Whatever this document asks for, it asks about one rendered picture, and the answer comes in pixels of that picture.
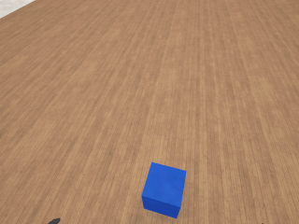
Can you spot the carton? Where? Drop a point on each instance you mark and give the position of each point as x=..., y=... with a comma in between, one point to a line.
x=163, y=190

